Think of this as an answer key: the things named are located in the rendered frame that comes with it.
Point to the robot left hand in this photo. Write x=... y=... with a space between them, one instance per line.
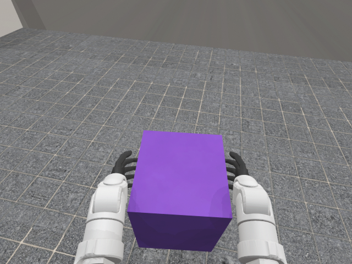
x=122 y=162

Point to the carton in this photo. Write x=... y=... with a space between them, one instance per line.
x=180 y=196

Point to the robot left forearm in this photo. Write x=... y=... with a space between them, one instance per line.
x=102 y=242

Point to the robot right forearm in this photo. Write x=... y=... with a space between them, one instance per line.
x=257 y=229

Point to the robot right hand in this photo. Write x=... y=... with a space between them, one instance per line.
x=240 y=167

